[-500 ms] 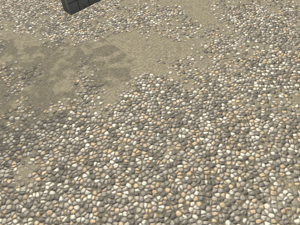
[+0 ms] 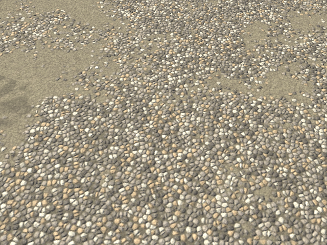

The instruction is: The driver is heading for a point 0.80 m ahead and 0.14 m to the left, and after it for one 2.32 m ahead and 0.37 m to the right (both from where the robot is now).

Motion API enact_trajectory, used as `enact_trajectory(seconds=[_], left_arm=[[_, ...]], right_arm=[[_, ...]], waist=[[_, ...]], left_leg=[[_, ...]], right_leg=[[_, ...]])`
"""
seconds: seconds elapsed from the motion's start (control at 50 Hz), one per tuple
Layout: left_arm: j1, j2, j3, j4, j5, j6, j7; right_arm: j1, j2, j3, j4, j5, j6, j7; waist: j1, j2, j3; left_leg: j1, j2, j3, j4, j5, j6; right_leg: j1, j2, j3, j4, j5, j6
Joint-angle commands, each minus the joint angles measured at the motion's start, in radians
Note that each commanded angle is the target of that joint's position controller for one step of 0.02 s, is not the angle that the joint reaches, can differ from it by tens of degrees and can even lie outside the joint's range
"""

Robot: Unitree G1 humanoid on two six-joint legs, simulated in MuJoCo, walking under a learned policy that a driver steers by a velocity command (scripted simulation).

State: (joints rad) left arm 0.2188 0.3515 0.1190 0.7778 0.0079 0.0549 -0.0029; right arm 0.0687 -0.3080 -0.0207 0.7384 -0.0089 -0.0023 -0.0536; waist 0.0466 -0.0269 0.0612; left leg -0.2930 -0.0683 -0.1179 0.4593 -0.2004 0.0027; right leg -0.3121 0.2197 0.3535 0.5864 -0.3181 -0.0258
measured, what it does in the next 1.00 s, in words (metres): walks ahead: right foot, then left foot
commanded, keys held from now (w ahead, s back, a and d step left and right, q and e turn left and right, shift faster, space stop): shift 0.18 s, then w+shift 0.36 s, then w+q+shift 0.46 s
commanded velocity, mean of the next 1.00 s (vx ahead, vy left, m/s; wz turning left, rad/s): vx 0.59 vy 0.00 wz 0.07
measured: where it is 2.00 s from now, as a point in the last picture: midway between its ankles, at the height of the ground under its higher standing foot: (144, 78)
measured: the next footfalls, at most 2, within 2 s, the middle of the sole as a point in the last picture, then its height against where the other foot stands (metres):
right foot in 0.42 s outside the picture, level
left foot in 0.86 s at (170, 232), level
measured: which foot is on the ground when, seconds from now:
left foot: down 0.00-0.42, up 0.44-0.84, down 0.86-1.00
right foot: up 0.00-0.40, down 0.42-0.86, up 0.88-1.00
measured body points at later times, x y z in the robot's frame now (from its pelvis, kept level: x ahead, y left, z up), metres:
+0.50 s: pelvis +0.07 -0.03 +0.00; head +0.08 -0.04 +0.45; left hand +0.22 +0.22 -0.11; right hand +0.06 -0.31 -0.13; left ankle +0.05 +0.10 -0.70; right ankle +0.00 -0.10 -0.74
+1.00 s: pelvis +0.43 -0.01 -0.01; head +0.45 -0.02 +0.43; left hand +0.51 +0.25 -0.12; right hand +0.53 -0.29 -0.15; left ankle +0.44 +0.00 -0.74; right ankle +0.33 -0.18 -0.61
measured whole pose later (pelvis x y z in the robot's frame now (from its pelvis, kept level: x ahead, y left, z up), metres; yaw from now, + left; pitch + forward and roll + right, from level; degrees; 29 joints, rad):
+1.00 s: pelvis +0.43 -0.01 -0.01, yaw +10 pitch +0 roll +2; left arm 0.23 0.24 -0.02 0.77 0.06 -0.11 0.00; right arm 0.32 -0.33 -0.07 0.84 -0.02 -0.02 0.02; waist -0.01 0.00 0.03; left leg -0.30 -0.22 0.03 0.54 -0.25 0.18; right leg -0.42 -0.05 0.08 1.38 -0.30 -0.01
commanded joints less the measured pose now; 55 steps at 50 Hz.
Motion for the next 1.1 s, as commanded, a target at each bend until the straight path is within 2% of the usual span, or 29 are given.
enact_trajectory(seconds=[0.02,0.06,0.1,0.18,0.22,0.26,0.34,0.4,0.42,0.44,0.46,0.48,0.5,0.56,0.62,0.7,0.74,0.78,0.82,0.84,0.86,0.88,0.9,0.92,0.94,0.96,1.0,1.02,1.1], left_arm=[[0.054,0.126,0.017,-0.066,0.024,-0.014,0.011],[0.046,0.121,0.018,-0.039,0.025,-0.004,-0.001],[0.064,0.097,0.006,-0.031,0.014,0.009,-0.022],[-0.020,0.074,-0.017,-0.049,0.003,0.018,-0.021],[-0.036,0.065,-0.030,-0.046,0.018,0.014,-0.032],[-0.077,0.063,-0.038,-0.048,0.027,0.002,-0.046],[-0.137,0.027,-0.066,-0.047,0.025,-0.043,-0.050],[0.033,0.006,-0.075,0.025,0.016,-0.075,-0.027],[0.160,0.046,-0.063,0.067,0.019,-0.089,-0.012],[0.282,0.120,-0.052,0.073,0.035,-0.104,-0.002],[0.238,0.195,-0.030,0.063,0.026,-0.107,0.005],[0.195,0.140,-0.039,0.063,0.023,-0.110,0.003],[0.152,0.096,-0.052,0.049,0.018,-0.119,-0.004],[0.142,0.061,-0.063,0.049,0.018,-0.141,-0.004],[0.194,0.042,-0.069,0.079,0.022,-0.161,-0.007],[0.190,0.010,-0.088,0.096,0.018,-0.184,-0.003],[0.210,0.022,-0.093,0.117,0.017,-0.190,0.006],[0.243,0.070,-0.085,0.129,0.030,-0.187,0.024],[0.219,0.134,-0.065,0.119,0.051,-0.155,0.048],[0.187,0.162,-0.053,0.103,0.060,-0.138,0.053],[0.150,0.167,-0.049,0.085,0.052,-0.135,0.048],[0.105,0.044,-0.074,0.034,0.038,-0.162,0.024],[0.116,0.031,-0.088,-0.055,0.013,-0.191,0.003],[0.009,0.066,-0.090,-0.076,0.028,-0.207,0.002],[0.009,0.053,-0.097,-0.089,0.024,-0.216,-0.001],[-0.010,0.036,-0.104,-0.097,0.039,-0.207,-0.001],[0.025,0.016,-0.114,-0.098,0.077,-0.158,-0.005],[0.017,0.011,-0.116,-0.111,0.082,-0.137,-0.006],[-0.241,-0.011,-0.136,-0.233,0.056,-0.126,-0.026]], right_arm=[[0.051,-0.206,-0.047,-0.063,-0.024,0.002,-0.005],[0.005,-0.105,-0.024,-0.074,-0.011,0.006,0.011],[0.018,-0.104,-0.021,-0.077,-0.017,0.005,0.013],[0.137,-0.121,-0.032,-0.037,-0.013,-0.006,0.022],[0.218,-0.137,-0.043,-0.007,-0.021,-0.009,0.035],[0.234,-0.148,-0.050,0.011,-0.027,-0.013,0.047],[0.256,-0.165,-0.067,0.043,-0.019,-0.025,0.060],[0.209,-0.150,-0.074,0.045,-0.003,-0.017,0.064],[0.168,-0.103,-0.061,0.021,-0.006,-0.024,0.065],[0.126,0.011,-0.029,-0.021,-0.007,-0.034,0.070],[0.038,-0.040,-0.037,-0.078,-0.006,-0.045,0.069],[0.007,-0.088,-0.050,-0.078,-0.012,-0.047,0.075],[0.048,-0.092,-0.052,-0.055,-0.013,-0.053,0.088],[0.097,-0.088,-0.052,-0.017,-0.029,-0.041,0.115],[0.016,-0.054,-0.044,-0.046,-0.011,-0.032,0.119],[-0.085,-0.021,-0.019,-0.091,-0.019,-0.033,0.135],[-0.123,0.001,-0.002,-0.108,-0.022,-0.033,0.142],[-0.101,-0.016,-0.001,-0.105,-0.018,-0.030,0.136],[0.104,-0.074,-0.018,-0.053,-0.017,-0.026,0.125],[0.308,-0.121,-0.040,0.010,-0.012,-0.026,0.116],[0.489,-0.174,-0.069,0.061,-0.020,-0.029,0.103],[0.452,-0.257,-0.107,0.063,-0.005,-0.009,0.081],[0.369,-0.308,-0.114,0.035,-0.009,-0.005,0.086],[0.363,-0.253,-0.113,0.033,-0.003,-0.010,0.081],[0.365,-0.197,-0.101,0.061,-0.003,-0.016,0.072],[0.333,-0.156,-0.090,0.068,-0.010,-0.027,0.066],[0.275,-0.126,-0.072,0.058,-0.007,-0.048,0.057],[0.276,-0.126,-0.069,0.054,0.001,-0.060,0.060],[0.311,-0.147,-0.077,0.048,0.009,-0.083,0.063]], waist=[[-0.016,0.183,-0.149],[0.003,0.108,-0.075],[0.001,0.172,-0.084],[-0.055,0.177,-0.093],[-0.091,0.210,-0.123],[-0.104,0.246,-0.063],[-0.095,0.189,-0.006],[0.009,0.098,0.024],[0.066,0.008,-0.019],[0.118,-0.219,-0.102],[0.110,-0.173,0.021],[0.076,-0.052,0.086],[0.040,-0.048,0.066],[-0.004,-0.074,0.041],[0.007,-0.057,0.111],[-0.001,-0.043,0.129],[-0.002,-0.024,0.122],[-0.031,-0.077,0.040],[-0.150,-0.137,-0.108],[-0.240,-0.140,-0.208],[-0.330,-0.086,-0.265],[-0.248,0.215,-0.261],[-0.159,0.266,-0.362],[-0.194,0.060,-0.265],[-0.133,-0.018,-0.129],[-0.083,-0.077,-0.057],[-0.006,-0.061,0.013],[0.004,-0.039,0.027],[-0.060,0.017,0.104]], left_leg=[[0.221,0.458,-0.463,-0.233,0.100,0.218],[0.126,0.326,-0.232,-0.184,0.215,0.192],[0.142,0.255,-0.116,-0.147,0.373,0.175],[0.249,0.269,-0.095,-0.110,0.498,0.202],[0.291,0.263,-0.149,-0.203,-0.086,0.196],[0.245,0.280,-0.213,-0.292,-0.392,0.195],[0.119,0.288,-0.167,-0.313,-0.360,0.194],[-0.141,0.229,-0.071,-0.181,-0.349,0.171],[-0.335,0.183,-0.013,-0.023,-0.339,0.137],[-0.462,0.081,0.127,0.377,-0.373,0.096],[-0.682,0.053,0.115,0.500,-0.280,0.089],[-0.726,0.126,0.052,0.576,-0.174,0.088],[-0.695,0.140,0.052,0.590,-0.100,0.077],[-0.620,0.153,0.088,0.622,-0.015,0.038],[-0.633,0.096,0.048,0.593,0.063,0.039],[-0.506,0.094,0.169,0.412,0.200,0.068],[-0.397,0.077,0.253,0.310,0.213,0.107],[-0.287,0.006,0.322,0.279,0.153,0.145],[-0.105,-0.064,0.324,0.273,0.016,0.183],[0.089,-0.085,0.293,0.254,-0.063,0.210],[0.352,-0.058,0.201,0.145,-0.093,0.246],[0.602,0.142,-0.181,0.068,-0.273,0.315],[0.733,0.316,-0.714,-0.114,-0.340,0.489],[0.661,0.308,-0.682,-0.182,-0.309,0.451],[0.476,0.292,-0.595,-0.224,-0.248,0.409],[0.319,0.243,-0.497,-0.241,-0.179,0.367],[0.106,0.153,-0.361,-0.262,-0.105,0.344],[0.035,0.125,-0.328,-0.276,-0.095,0.345],[-0.141,0.048,-0.253,-0.351,0.103,0.301]], right_leg=[[-0.221,-0.048,-0.165,0.396,-0.282,0.051],[-0.182,-0.093,-0.177,0.521,-0.157,0.055],[-0.185,-0.084,-0.215,0.603,-0.117,0.071],[-0.218,-0.090,-0.220,0.513,-0.125,0.083],[-0.219,-0.113,-0.236,0.397,-0.112,0.060],[-0.204,-0.131,-0.266,0.297,-0.123,0.041],[-0.024,-0.168,-0.359,0.035,-0.160,-0.008],[0.347,-0.150,-0.435,-0.261,0.056,-0.064],[0.574,-0.225,-0.329,-0.266,-0.001,-0.083],[0.677,-0.499,0.032,-0.391,-0.350,-0.108],[0.558,-0.623,0.316,-0.473,-0.499,-0.208],[0.527,-0.582,0.240,-0.453,-0.464,-0.215],[0.507,-0.519,0.149,-0.442,-0.363,-0.191],[0.432,-0.423,-0.044,-0.506,-0.175,-0.162],[0.351,-0.393,-0.216,-0.554,0.042,-0.130],[0.278,-0.378,-0.394,-0.608,0.368,-0.085],[0.297,-0.388,-0.470,-0.598,0.682,-0.055],[0.411,-0.418,-0.518,-0.449,1.267,-0.026],[0.492,-0.451,-0.536,-0.104,1.588,-0.008],[0.445,-0.462,-0.527,0.161,1.577,-0.015],[0.255,-0.423,-0.538,0.500,1.347,-0.025],[-0.179,-0.212,-0.506,0.917,0.229,0.011],[-0.491,-0.130,-0.296,1.131,-0.082,0.022],[-0.557,-0.208,-0.220,1.070,0.001,-0.002],[-0.524,-0.252,-0.229,0.950,0.034,-0.008],[-0.462,-0.296,-0.236,0.834,0.024,-0.001],[-0.378,-0.327,-0.258,0.748,-0.026,0.033],[-0.365,-0.338,-0.278,0.695,-0.050,0.050],[-0.282,-0.328,-0.363,0.306,0.240,0.093]])
Velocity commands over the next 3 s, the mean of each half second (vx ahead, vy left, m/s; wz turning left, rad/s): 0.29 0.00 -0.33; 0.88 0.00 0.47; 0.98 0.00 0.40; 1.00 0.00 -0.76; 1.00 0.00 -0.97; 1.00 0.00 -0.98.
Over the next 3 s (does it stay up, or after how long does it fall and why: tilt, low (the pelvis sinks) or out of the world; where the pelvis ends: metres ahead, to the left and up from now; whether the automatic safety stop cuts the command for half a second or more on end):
stays up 2.14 -0.16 -0.04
